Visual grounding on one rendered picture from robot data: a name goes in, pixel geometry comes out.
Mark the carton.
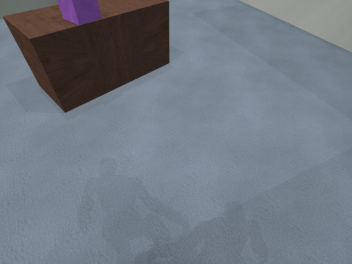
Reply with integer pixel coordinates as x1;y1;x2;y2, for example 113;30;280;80
57;0;102;25

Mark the pedestal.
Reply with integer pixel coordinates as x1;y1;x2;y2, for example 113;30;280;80
3;0;169;113

